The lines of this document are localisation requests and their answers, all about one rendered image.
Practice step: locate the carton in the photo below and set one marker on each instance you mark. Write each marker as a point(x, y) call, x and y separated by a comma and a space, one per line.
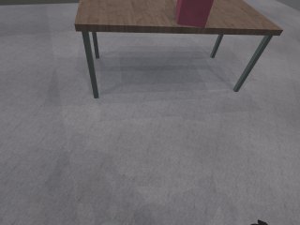
point(193, 12)

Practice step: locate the table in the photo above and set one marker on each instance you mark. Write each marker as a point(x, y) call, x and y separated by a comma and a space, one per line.
point(226, 17)

